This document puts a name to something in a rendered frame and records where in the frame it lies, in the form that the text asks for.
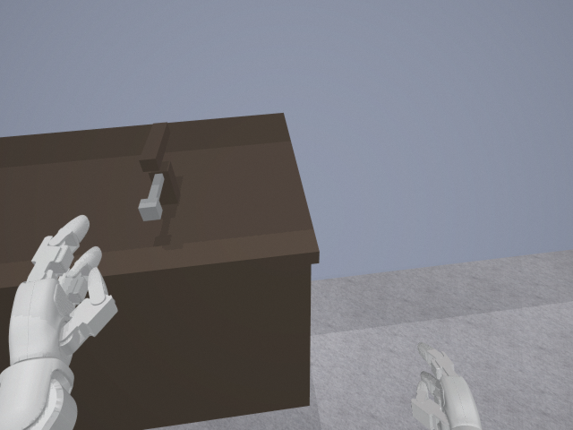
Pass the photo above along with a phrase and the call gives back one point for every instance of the left robot hand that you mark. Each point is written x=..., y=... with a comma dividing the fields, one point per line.
x=44, y=304

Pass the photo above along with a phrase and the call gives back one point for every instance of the right robot hand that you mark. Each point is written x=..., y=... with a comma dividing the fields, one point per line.
x=453, y=403

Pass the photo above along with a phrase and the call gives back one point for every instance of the counter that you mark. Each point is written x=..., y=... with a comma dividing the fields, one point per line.
x=213, y=299

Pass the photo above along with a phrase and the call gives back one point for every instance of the tap lever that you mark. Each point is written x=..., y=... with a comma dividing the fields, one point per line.
x=150, y=209

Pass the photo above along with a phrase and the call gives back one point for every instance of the robot left forearm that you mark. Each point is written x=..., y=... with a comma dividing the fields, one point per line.
x=35, y=395

